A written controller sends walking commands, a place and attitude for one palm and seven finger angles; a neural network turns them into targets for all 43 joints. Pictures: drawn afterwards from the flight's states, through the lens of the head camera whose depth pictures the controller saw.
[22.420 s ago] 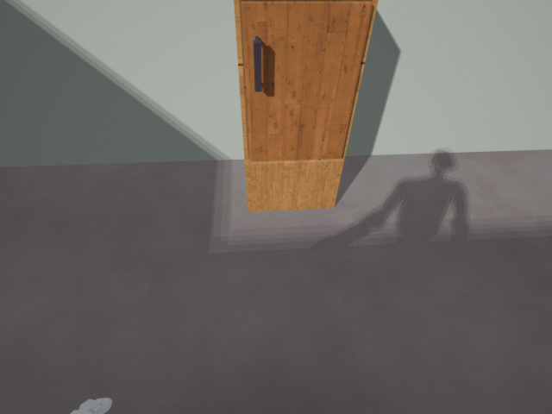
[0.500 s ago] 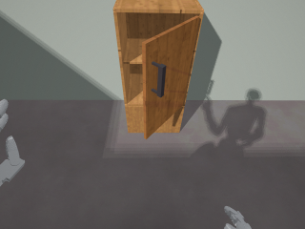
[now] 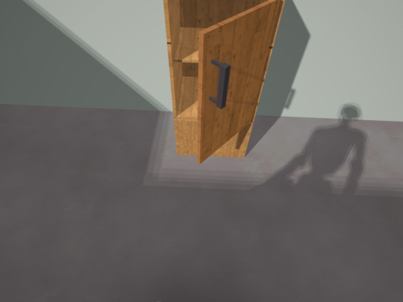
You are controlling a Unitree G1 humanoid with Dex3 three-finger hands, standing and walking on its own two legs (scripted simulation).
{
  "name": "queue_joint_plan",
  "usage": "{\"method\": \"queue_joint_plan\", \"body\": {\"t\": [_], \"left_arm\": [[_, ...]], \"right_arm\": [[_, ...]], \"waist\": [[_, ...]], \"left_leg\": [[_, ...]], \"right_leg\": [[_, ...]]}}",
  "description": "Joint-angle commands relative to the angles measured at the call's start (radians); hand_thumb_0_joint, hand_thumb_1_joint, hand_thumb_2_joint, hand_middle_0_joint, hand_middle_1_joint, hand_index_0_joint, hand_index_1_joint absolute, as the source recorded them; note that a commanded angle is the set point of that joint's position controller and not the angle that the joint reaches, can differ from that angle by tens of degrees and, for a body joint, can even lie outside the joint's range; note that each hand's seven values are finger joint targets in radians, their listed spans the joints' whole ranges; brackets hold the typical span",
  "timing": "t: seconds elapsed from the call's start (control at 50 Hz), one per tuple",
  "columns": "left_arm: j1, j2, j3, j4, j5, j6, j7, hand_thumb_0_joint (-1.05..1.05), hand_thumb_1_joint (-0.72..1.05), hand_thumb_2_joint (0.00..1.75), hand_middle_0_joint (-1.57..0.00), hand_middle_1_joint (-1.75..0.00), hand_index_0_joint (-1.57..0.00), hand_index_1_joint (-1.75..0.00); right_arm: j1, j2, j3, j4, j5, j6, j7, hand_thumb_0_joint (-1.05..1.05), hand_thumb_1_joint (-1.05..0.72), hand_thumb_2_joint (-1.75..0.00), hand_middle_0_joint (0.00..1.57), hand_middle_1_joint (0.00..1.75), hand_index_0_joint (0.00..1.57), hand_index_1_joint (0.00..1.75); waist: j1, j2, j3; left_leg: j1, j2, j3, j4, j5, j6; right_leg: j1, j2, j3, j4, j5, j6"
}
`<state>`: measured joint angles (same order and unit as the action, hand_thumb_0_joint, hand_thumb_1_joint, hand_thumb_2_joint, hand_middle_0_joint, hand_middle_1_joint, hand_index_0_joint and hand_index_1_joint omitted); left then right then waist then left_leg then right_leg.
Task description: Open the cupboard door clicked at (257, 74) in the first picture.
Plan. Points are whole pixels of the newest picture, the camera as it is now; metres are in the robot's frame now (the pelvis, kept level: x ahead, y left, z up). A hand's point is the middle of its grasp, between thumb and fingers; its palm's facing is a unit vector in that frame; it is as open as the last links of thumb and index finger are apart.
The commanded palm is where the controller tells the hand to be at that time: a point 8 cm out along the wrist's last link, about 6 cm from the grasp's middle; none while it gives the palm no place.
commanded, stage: let the arm hang, fingers relaxed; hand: left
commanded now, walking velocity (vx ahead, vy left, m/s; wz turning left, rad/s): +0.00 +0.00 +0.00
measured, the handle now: (217, 84) +0.74 -0.02 +0.00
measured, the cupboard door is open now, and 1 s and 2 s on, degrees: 49 49 49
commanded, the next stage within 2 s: look to check the result in 0.64 s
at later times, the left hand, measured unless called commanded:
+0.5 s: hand out of the picture +0.07 +0.25 -0.15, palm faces -0.01 -0.95 -0.30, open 7.4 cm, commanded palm none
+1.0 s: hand out of the picture +0.12 +0.26 -0.15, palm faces -0.03 -0.95 -0.32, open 7.4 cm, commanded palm none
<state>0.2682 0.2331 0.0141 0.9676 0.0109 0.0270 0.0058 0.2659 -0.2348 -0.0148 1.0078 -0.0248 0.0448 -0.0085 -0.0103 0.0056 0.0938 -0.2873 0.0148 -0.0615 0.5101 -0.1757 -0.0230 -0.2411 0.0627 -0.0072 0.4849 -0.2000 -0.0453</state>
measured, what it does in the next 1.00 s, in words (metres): stands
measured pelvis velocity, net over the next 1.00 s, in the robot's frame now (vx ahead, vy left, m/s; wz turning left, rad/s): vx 0.04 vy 0.02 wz -0.02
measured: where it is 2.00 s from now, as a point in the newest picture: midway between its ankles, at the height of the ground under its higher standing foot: outside the picture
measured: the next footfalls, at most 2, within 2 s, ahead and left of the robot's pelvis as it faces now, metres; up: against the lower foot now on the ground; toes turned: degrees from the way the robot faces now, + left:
none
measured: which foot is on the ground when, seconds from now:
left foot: down 0.00-1.00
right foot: down 0.00-1.00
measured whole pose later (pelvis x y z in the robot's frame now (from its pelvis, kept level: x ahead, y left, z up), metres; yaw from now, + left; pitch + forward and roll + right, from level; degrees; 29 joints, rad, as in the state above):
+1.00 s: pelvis +0.04 +0.02 +0.01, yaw -1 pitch -1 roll +0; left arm 0.10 0.31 0.02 1.14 0.01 -0.01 0.00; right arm 0.10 -0.31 -0.01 1.12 -0.02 0.00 0.00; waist 0.00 0.01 0.08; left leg -0.16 -0.02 -0.02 0.32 -0.15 0.01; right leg -0.14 0.02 0.03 0.34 -0.19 -0.01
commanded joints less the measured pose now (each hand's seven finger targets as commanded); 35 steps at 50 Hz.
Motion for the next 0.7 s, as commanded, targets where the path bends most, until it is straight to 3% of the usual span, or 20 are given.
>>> {"method": "queue_joint_plan", "body": {"t": [0.0, 0.02, 0.08, 0.14, 0.28, 0.36, 0.46, 0.68], "left_arm": [[-0.064, 0.171, 0.043, -0.017, 0.003, -0.035, 0.012, 0.00, 0.90, 0.90, -0.20, -0.30, -0.20, -0.30], [-0.066, 0.175, 0.043, -0.002, 0.002, -0.035, 0.012, 0.00, 0.90, 0.90, -0.20, -0.30, -0.20, -0.30], [-0.070, 0.182, 0.046, 0.034, 0.002, -0.035, 0.011, 0.00, 0.90, 0.90, -0.20, -0.30, -0.20, -0.30], [-0.071, 0.193, 0.048, 0.063, 0.002, -0.038, 0.010, 0.00, 0.90, 0.90, -0.20, -0.30, -0.20, -0.30], [-0.094, 0.212, 0.050, 0.092, 0.004, -0.041, 0.010, 0.00, 0.90, 0.90, -0.20, -0.30, -0.20, -0.30], [-0.109, 0.224, 0.050, 0.095, 0.004, -0.048, 0.011, 0.00, 0.90, 0.90, -0.20, -0.30, -0.20, -0.30], [-0.126, 0.230, 0.047, 0.101, 0.003, -0.056, 0.011, 0.00, 0.90, 0.90, -0.20, -0.30, -0.20, -0.30], [-0.167, 0.245, 0.040, 0.113, 0.002, -0.060, 0.010, 0.00, 0.90, 0.90, -0.20, -0.30, -0.20, -0.30]], "right_arm": [[-0.011, -0.131, -0.032, -0.026, -0.004, -0.034, -0.009, 0.00, -0.90, -0.90, 0.20, 0.30, 0.20, 0.30], [0.002, -0.133, -0.033, -0.014, -0.004, -0.034, -0.009, 0.00, -0.90, -0.90, 0.20, 0.30, 0.20, 0.30], [0.020, -0.143, -0.035, 0.016, -0.005, -0.039, -0.010, 0.00, -0.90, -0.90, 0.20, 0.30, 0.20, 0.30], [0.015, -0.159, -0.038, 0.031, -0.004, -0.044, -0.011, 0.00, -0.90, -0.90, 0.20, 0.30, 0.20, 0.30], [-0.010, -0.173, -0.041, 0.053, -0.004, -0.050, -0.008, 0.00, -0.90, -0.90, 0.20, 0.30, 0.20, 0.30], [-0.024, -0.188, -0.042, 0.055, 0.000, -0.055, -0.008, 0.00, -0.90, -0.90, 0.20, 0.30, 0.20, 0.30], [-0.061, -0.201, -0.039, 0.058, 0.003, -0.064, -0.007, 0.00, -0.90, -0.90, 0.20, 0.30, 0.20, 0.30], [-0.127, -0.225, -0.033, 0.063, 0.005, -0.067, -0.007, 0.00, -0.90, -0.90, 0.20, 0.30, 0.20, 0.30]], "waist": [[0.000, 0.026, -0.026], [-0.003, -0.001, -0.024], [-0.002, 0.021, -0.027], [0.004, -0.002, -0.038], [0.009, 0.008, -0.012], [0.006, -0.011, -0.026], [0.008, 0.017, -0.055], [0.001, 0.006, -0.088]], "left_leg": [[0.010, 0.045, -0.056, -0.143, -0.195, 0.058], [0.022, 0.045, -0.056, -0.144, -0.195, 0.059], [0.020, 0.058, -0.074, -0.179, -0.218, 0.064], [0.009, 0.059, -0.079, -0.193, -0.215, 0.066], [0.003, 0.066, -0.092, -0.225, -0.223, 0.066], [0.032, 0.067, -0.086, -0.221, -0.172, 0.066], [0.071, 0.076, -0.083, -0.222, -0.067, 0.063], [0.138, 0.083, -0.073, -0.228, 0.031, 0.056]], "right_leg": [[-0.045, -0.133, 0.175, -0.228, -0.294, -0.025], [-0.053, -0.135, 0.176, -0.235, -0.308, -0.027], [-0.046, -0.129, 0.161, -0.219, -0.296, -0.026], [-0.015, -0.128, 0.154, -0.208, -0.262, -0.025], [-0.014, -0.131, 0.147, -0.195, -0.233, -0.022], [-0.007, -0.137, 0.152, -0.197, -0.197, -0.021], [0.028, -0.145, 0.143, -0.184, -0.081, -0.017], [0.061, -0.158, 0.137, -0.197, 0.002, -0.007]]}}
